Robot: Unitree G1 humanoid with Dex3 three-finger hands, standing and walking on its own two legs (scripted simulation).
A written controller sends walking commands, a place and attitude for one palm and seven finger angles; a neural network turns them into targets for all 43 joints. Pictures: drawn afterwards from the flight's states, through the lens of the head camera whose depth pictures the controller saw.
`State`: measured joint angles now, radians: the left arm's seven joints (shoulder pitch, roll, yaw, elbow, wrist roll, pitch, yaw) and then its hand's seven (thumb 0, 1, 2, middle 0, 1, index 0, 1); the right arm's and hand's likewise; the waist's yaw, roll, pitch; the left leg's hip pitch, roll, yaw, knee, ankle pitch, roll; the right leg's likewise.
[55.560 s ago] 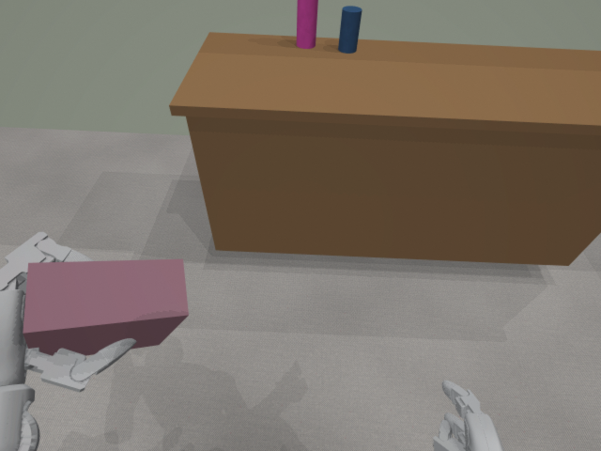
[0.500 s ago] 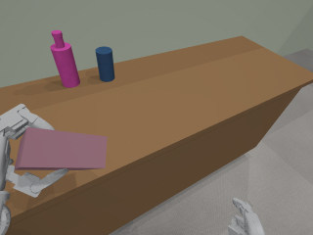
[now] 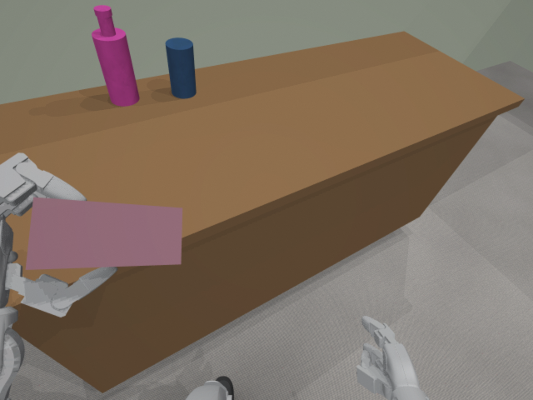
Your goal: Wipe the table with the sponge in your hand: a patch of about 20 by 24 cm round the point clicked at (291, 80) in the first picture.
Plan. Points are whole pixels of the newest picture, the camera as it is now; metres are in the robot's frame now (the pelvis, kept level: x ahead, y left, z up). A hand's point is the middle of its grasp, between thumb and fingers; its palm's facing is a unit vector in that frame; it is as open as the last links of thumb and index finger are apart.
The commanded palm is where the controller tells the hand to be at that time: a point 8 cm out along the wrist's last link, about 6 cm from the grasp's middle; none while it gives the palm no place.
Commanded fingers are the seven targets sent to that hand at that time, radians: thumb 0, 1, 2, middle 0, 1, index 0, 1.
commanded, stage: step back with the hand held close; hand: left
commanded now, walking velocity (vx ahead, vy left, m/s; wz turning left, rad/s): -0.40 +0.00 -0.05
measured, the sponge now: (121, 238) +0.25 +0.20 +0.16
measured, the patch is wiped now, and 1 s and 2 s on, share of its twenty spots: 1.00 1.00 1.00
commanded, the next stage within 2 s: stop stepping back and stand still in 0.16 s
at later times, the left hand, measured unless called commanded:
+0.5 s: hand out of the picture +0.04 +0.20 +0.19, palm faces +0.23 -0.89 -0.39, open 10.0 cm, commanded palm +0.01 +0.26 +0.21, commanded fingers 0.00 0.10 1.30 -1.20 -1.60 -1.20 -1.60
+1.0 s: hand out of the picture -0.12 +0.21 +0.21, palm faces +0.35 -0.85 -0.40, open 10.0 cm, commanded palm -0.16 +0.26 +0.21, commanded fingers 0.00 0.10 1.30 -1.20 -1.60 -1.20 -1.60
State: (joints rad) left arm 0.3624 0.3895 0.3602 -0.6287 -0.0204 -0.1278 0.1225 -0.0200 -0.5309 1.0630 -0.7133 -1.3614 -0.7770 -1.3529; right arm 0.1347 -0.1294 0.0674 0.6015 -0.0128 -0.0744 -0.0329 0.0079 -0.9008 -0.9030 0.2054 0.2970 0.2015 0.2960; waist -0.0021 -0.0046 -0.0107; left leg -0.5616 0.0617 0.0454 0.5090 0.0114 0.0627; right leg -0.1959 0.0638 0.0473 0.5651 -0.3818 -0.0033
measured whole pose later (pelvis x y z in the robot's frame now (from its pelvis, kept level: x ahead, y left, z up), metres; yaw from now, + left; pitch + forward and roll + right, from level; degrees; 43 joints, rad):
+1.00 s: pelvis -0.32 -0.02 +0.01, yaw +0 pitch +0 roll +1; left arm 0.49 0.46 0.35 -0.53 -0.03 -0.13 0.10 -0.02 -0.54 1.07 -0.72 -1.36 -0.79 -1.35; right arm 0.32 -0.18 0.02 0.65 0.04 -0.18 -0.06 0.01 -0.90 -0.90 0.20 0.30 0.20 0.30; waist -0.05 -0.06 -0.16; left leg -0.22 0.03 0.06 0.60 -0.37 -0.01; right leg -0.61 -0.01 -0.04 1.09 -0.39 -0.01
